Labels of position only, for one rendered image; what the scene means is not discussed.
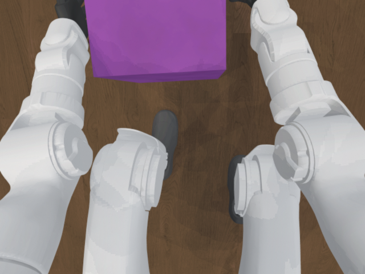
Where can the robot right forearm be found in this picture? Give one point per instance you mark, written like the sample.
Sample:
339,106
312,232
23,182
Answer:
289,67

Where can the left robot hand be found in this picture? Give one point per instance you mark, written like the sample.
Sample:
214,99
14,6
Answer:
71,9

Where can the left robot upper arm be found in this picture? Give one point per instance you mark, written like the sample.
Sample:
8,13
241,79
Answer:
42,164

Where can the left robot shin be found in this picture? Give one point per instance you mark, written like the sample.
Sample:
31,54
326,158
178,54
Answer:
125,134

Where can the right robot upper arm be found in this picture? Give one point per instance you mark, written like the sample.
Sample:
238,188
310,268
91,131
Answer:
326,158

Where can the carton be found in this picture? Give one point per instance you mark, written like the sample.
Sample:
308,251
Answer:
146,41

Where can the robot left forearm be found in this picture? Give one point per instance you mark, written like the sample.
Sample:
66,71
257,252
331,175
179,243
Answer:
59,78

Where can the left robot thigh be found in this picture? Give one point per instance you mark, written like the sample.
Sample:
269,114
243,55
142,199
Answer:
116,233

